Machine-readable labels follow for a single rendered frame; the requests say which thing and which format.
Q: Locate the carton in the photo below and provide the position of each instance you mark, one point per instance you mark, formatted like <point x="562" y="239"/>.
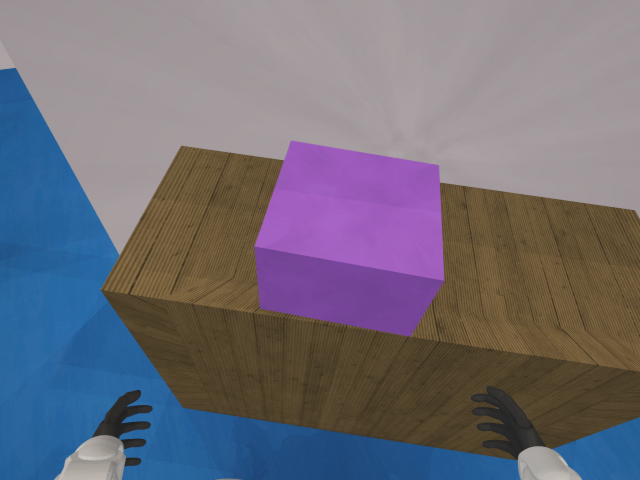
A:
<point x="352" y="238"/>

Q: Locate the robot right hand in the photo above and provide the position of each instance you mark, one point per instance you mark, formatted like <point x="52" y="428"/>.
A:
<point x="517" y="429"/>

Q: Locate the robot right forearm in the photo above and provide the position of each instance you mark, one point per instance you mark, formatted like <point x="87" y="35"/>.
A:
<point x="542" y="463"/>

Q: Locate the robot left forearm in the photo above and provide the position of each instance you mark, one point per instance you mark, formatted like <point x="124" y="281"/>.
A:
<point x="99" y="458"/>

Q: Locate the pedestal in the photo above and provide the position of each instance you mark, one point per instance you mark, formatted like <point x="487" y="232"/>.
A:
<point x="541" y="299"/>

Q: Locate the robot left hand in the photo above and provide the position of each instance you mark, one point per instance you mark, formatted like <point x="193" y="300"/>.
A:
<point x="112" y="424"/>

